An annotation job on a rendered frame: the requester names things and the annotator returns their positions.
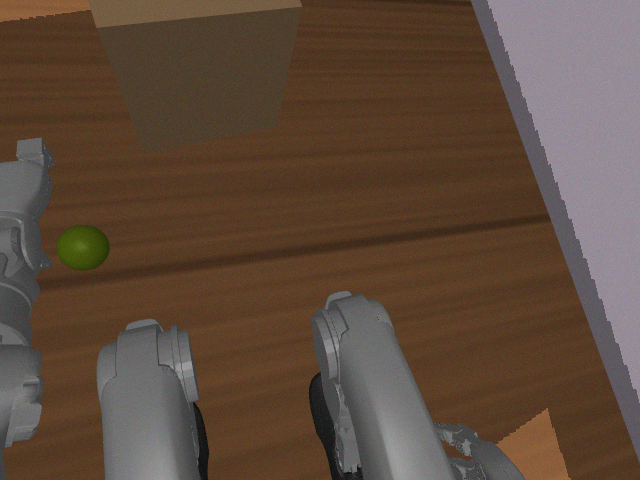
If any left robot arm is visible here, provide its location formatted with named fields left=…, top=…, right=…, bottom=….
left=0, top=211, right=44, bottom=480

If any right robot hand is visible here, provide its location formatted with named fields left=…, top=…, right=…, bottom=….
left=434, top=423, right=526, bottom=480

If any right robot foot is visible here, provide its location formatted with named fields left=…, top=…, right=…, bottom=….
left=309, top=372, right=363, bottom=480

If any left robot foot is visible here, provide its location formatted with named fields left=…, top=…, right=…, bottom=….
left=193, top=402, right=209, bottom=480

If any left robot hand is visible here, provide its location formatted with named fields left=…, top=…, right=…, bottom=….
left=0, top=137, right=55, bottom=270

